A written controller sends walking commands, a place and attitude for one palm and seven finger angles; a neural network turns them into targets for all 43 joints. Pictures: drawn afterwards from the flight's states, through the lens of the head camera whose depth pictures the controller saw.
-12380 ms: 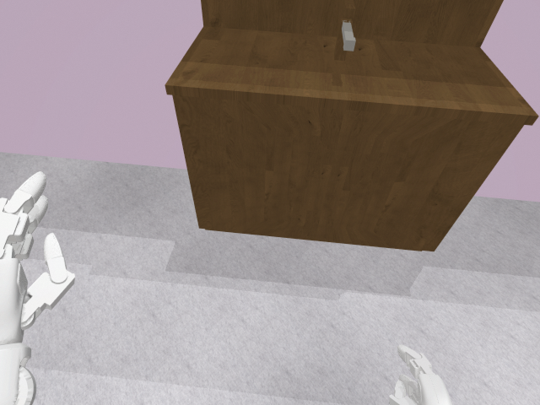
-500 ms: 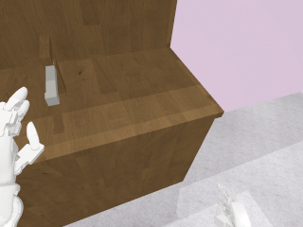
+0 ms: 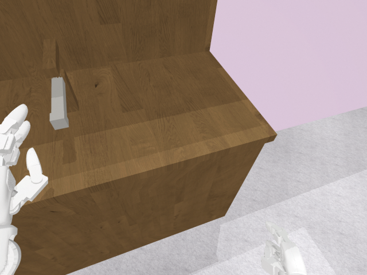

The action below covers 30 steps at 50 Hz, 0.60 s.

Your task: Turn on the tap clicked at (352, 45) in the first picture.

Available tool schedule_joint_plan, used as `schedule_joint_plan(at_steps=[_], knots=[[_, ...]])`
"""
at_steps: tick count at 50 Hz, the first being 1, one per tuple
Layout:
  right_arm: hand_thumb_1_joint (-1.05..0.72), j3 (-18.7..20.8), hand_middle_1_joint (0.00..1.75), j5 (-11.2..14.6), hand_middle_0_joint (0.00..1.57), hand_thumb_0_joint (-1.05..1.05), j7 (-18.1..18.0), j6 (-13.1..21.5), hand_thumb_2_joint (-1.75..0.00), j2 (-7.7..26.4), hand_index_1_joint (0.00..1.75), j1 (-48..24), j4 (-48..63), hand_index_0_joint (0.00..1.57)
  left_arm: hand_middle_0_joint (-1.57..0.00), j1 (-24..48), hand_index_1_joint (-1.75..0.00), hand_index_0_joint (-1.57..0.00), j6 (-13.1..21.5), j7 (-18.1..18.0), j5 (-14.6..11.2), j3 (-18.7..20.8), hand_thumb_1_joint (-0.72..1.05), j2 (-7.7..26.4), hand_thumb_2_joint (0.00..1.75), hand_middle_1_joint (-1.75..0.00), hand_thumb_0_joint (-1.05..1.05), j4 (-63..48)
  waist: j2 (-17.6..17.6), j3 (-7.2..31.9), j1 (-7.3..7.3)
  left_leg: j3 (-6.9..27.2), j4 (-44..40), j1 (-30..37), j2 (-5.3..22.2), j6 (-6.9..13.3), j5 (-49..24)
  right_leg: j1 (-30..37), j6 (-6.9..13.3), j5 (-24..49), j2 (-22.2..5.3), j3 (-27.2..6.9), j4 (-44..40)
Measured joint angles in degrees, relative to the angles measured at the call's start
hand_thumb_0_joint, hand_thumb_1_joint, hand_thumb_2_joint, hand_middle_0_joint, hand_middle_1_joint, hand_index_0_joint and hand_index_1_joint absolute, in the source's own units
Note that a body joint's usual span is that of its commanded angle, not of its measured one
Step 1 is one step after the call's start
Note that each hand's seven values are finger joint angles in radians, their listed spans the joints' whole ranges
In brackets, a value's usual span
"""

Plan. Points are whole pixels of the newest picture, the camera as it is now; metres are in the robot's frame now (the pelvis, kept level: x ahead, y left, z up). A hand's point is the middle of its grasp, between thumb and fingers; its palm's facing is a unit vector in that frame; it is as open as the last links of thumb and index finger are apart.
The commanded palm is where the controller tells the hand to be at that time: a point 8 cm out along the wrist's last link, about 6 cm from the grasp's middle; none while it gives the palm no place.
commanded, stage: look again from close up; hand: left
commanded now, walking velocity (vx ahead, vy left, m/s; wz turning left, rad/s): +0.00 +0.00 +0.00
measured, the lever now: (59, 120) +0.38 +0.31 +0.11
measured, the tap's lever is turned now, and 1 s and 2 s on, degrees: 0 0 0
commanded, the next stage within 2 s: turn the palm inward beside the body in 0.22 s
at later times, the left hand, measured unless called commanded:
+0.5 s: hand (40, 158) +0.24 +0.25 +0.18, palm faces +0.40 -0.87 -0.30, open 7.4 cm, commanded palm +0.16 +0.27 +0.17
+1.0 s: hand (72, 185) +0.21 +0.20 +0.16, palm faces +0.50 -0.82 -0.28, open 7.4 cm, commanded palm +0.15 +0.25 +0.17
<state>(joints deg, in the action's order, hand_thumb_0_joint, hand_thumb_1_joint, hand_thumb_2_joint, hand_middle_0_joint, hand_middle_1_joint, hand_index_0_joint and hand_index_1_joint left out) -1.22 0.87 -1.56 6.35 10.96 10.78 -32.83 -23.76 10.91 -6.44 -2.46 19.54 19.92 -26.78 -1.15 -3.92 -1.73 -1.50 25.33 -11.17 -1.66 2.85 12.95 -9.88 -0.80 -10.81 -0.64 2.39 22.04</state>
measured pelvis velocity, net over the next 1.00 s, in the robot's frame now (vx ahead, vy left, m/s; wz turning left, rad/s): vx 0.00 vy -0.07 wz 0.03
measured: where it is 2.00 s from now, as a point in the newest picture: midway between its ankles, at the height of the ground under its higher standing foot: outside the picture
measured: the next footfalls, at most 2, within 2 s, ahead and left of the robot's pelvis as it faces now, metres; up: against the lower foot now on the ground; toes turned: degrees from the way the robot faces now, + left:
none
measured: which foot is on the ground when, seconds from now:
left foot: down 0.00-1.00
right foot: down 0.00-1.00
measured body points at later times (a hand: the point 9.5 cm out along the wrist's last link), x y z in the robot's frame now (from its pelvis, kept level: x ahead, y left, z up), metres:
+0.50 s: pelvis +0.00 -0.01 +0.00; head -0.01 -0.02 +0.45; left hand +0.21 +0.30 +0.20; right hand +0.18 -0.23 -0.09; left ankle +0.01 +0.08 -0.74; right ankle +0.01 -0.13 -0.74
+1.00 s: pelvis +0.00 -0.07 -0.01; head -0.02 -0.09 +0.43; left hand +0.18 +0.24 +0.17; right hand +0.21 -0.27 -0.10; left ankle +0.01 +0.08 -0.74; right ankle +0.01 -0.13 -0.74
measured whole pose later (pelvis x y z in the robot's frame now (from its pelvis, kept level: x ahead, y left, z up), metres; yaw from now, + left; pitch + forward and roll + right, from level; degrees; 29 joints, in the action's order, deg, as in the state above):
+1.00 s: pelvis +0.00 -0.07 -0.01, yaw +2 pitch -2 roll +0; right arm -2.0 0.5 -5.3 9.6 12.7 7.7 -41.5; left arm -16.5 -4.3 -7.3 -8.4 18.5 19.3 -20.7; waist 3.1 0.6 -3.8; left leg 2.2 33.8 -14.5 1.1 -1.6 17.0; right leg -14.1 4.1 -17.8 2.2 5.5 33.9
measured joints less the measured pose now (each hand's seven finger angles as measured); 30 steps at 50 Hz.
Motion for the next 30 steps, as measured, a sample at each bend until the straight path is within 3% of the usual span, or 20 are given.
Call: schedule_joint_plan(at_steps=[16, 17, 18, 19, 20, 22, 24, 27, 30], knots=[[-0.9, 0.3, 0.3, 0.0, 0.2, 0.01, -0.1, -0.4, -0.9, 0.3, 0.3, 0.4, -0.5, 0.2, -0.21, -0.3, -0.3, -0.21, -0.5, -0.4, -0.1, -0.2, 0.89, -0.3, 0.9, -0.3, 0.01, 0.4, 0.3, 0.2, 0.25, 0.4, -0.5, 0.1, 0.4, -0.4, -0.2, 0.3, 0.4, 0.2, 0.4, 0.4, -0.7], [-0.9, -1.0, 0.3, 0.9, 0.2, 0.01, -1.6, -0.7, -0.9, 1.0, 0.3, 1.7, 1.5, 0.2, -0.21, 2.1, -0.3, -0.21, -0.4, -0.4, 0.4, -0.8, 0.89, 2.1, 0.9, -0.3, 0.01, 0.8, 0.4, -0.2, -0.28, 0.9, 0.3, -0.5, 0.4, -0.4, -0.1, -0.1, 0.2, -0.3, 0.5, 0.7, 0.0], [-0.9, -1.2, 0.3, -0.3, 0.2, 0.01, -1.9, 0.2, -0.9, 1.2, 0.3, 2.9, 2.1, 0.2, -0.21, 6.4, -0.3, -0.21, -0.2, 0.9, 2.3, -0.6, 0.89, 5.3, 0.9, -0.3, 0.01, 2.8, 0.3, -0.7, -1.52, 1.2, 0.8, -0.8, 0.1, -0.4, 0.0, -0.6, 1.0, -0.4, 0.4, 0.8, 1.1], [-0.9, -1.1, 0.3, -1.2, 0.2, 0.01, -1.2, 0.9, -0.9, 1.2, 0.3, 3.0, 1.3, 0.19, -0.21, 10.5, -0.3, -0.21, -1.1, 2.1, 2.1, 0.1, 0.89, 7.3, 0.9, -0.3, 0.01, 5.1, 0.1, -0.7, -2.17, 1.3, 0.9, -0.9, -0.1, -0.7, -0.1, -1.0, 1.3, -0.9, 0.1, 0.9, 2.1], [-0.9, -1.2, 0.3, -1.9, 0.2, 0.01, -0.1, 1.2, -0.9, 1.3, 0.3, 2.5, -0.1, 0.19, -0.21, 13.5, -0.3, -0.22, -3.3, 3.1, 0.2, 1.2, 0.89, 7.8, 0.9, -0.3, 0.01, 6.5, 0.0, -0.3, -2.38, 1.3, 0.7, -0.8, -0.3, -1.1, -0.3, -1.2, 1.4, -1.3, -0.1, 0.9, 2.7], [-0.9, -1.7, 0.3, -1.8, 0.2, 0.01, 1.6, 1.4, -0.9, 1.5, 0.3, 1.2, -2.9, 0.2, -0.21, 15.8, -0.3, -0.21, -7.8, 4.7, -3.9, 3.7, 0.89, 6.5, 0.9, -0.3, 0.01, 8.0, 0.4, 1.3, -2.32, 0.5, 0.2, -0.2, -0.2, -1.3, -0.5, -1.5, 1.2, -1.6, -0.1, 0.0, 3.4], [-0.9, -1.8, 0.3, -1.1, 0.2, 0.01, 2.7, 1.2, -0.9, 1.9, 0.3, 0.3, -3.9, 0.2, -0.2, 14.4, -0.3, -0.21, -11.7, 5.4, -5.4, 4.1, 0.9, 3.5, 0.9, -0.3, 0.01, 7.6, 1.4, 2.7, -1.6, -0.1, 0.7, -0.1, 0.0, -1.2, -0.1, -1.8, 1.2, -1.9, 0.1, -0.5, 4.2], [-0.9, -1.6, 0.3, -0.7, 0.2, 0.01, 2.7, 0.6, -0.9, 2.2, 0.3, -0.9, -3.6, 0.2, -0.2, 8.2, -0.3, -0.2, -14.2, 4.9, -3.9, 0.7, 0.9, 0.4, 0.9, -0.3, 0.01, 5.0, 2.3, 3.5, -0.32, -0.3, 2.3, -0.7, 0.2, -1.2, 0.7, -2.8, 1.4, -2.8, 0.3, -0.7, 6.4], [-0.9, -1.1, 0.3, -1.2, 0.2, 0.01, 1.8, 0.7, -0.9, 1.9, 0.3, -1.5, -2.9, 0.2, -0.2, 2.2, -0.3, -0.21, -12.3, 2.6, -2.7, -2.6, 0.9, -0.5, 0.9, -0.3, 0.01, 2.6, 2.0, 3.8, -0.11, -0.2, 4.4, -2.0, 0.5, -1.7, 1.5, -4.4, 2.0, -4.1, 0.5, -0.6, 9.3]])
